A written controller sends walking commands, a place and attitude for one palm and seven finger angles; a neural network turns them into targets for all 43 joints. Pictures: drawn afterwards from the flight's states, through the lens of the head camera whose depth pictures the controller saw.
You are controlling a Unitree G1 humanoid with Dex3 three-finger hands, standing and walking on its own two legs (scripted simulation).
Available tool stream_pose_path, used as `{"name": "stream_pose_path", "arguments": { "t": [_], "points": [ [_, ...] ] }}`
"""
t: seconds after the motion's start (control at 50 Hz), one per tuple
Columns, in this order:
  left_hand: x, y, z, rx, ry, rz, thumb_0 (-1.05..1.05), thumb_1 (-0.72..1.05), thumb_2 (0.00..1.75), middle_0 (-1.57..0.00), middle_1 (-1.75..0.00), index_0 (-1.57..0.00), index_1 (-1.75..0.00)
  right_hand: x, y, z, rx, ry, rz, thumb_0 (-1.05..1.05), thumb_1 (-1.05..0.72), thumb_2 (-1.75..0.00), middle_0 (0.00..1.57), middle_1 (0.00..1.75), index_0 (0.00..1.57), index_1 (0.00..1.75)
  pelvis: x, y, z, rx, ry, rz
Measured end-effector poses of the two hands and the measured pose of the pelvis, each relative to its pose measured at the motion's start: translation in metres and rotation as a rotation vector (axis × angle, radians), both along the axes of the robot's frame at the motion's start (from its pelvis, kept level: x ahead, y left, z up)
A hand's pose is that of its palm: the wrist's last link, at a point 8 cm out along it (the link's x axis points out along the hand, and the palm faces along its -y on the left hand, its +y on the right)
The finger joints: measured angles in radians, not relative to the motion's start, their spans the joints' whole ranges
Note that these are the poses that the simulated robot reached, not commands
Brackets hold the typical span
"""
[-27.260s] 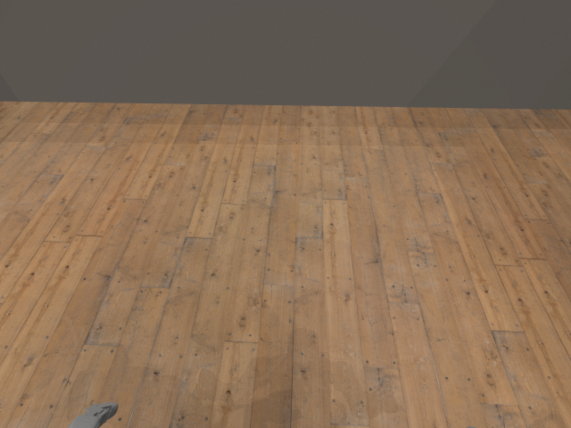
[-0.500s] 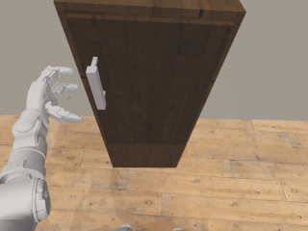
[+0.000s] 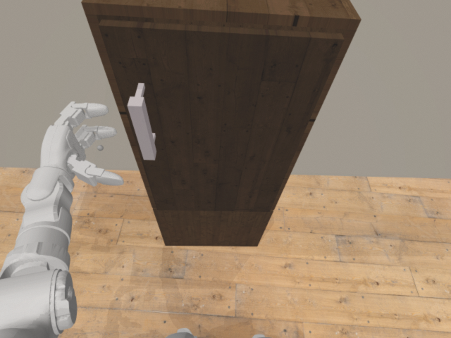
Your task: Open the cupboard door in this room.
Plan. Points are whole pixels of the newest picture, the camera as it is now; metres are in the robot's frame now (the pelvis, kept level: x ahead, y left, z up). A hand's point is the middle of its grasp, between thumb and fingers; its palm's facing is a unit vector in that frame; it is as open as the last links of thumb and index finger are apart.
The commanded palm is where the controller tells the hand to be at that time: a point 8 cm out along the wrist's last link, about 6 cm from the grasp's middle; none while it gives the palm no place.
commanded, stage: move the hooked fingers beside the handle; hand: left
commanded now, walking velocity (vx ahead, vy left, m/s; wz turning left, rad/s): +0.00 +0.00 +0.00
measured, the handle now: (145, 123) +0.49 +0.15 +0.08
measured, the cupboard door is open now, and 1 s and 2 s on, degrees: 0 0 0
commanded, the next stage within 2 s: slide the fingers in behind the handle in 0.10 s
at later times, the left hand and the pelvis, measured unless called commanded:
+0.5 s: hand (112, 147) +0.42 +0.20 +0.09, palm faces -0.01 -1.00 +0.00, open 14.0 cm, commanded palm +0.39 +0.24 +0.09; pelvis +0.00 +0.00 +0.00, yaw +0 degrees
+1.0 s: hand (133, 147) +0.42 +0.16 +0.09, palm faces +0.00 -1.00 +0.00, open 14.0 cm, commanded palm +0.39 +0.21 +0.09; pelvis -0.01 -0.01 +0.00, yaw +1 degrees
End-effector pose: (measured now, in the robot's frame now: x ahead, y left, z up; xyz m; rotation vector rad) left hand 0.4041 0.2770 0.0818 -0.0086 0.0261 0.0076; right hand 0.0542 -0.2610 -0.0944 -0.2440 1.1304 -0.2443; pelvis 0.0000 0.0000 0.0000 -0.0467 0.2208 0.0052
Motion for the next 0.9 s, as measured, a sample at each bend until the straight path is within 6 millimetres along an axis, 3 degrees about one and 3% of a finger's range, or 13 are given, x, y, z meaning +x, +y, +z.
{"name": "stream_pose_path", "arguments": {
  "t": [0.34, 0.64, 0.9],
  "points": [
    [0.002, -0.005, 0.01, 0.002, -0.005, -0.003, -0.01, -0.5, 0.3, -0.3, -1.2, -0.3, -1.2, 0.004, -0.001, 0.001, 0.001, -0.03, 0.007, 0.01, -0.9, -0.89, 0.21, 0.3, 0.2, 0.3, -0.003, -0.003, 0.001, 0.002, -0.011, 0.005],
    [-0.005, -0.044, 0.01, 0.008, -0.049, -0.021, -0.02, -0.5, 0.3, -0.3, -1.2, -0.3, -1.2, 0.001, 0.001, -0.004, 0.038, -0.034, -0.002, 0.01, -0.9, -0.89, 0.21, 0.3, 0.2, 0.3, -0.002, -0.003, 0.001, 0.008, -0.023, 0.0],
    [-0.009, -0.05, 0.008, 0.023, -0.036, 0.013, -0.01, -0.5, 0.3, -0.3, -1.2, -0.3, -1.2, 0.003, -0.004, -0.004, 0.04, -0.058, 0.023, 0.01, -0.9, -0.89, 0.21, 0.3, 0.2, 0.3, -0.011, -0.012, 0.0, 0.013, -0.036, 0.01]
  ]
}}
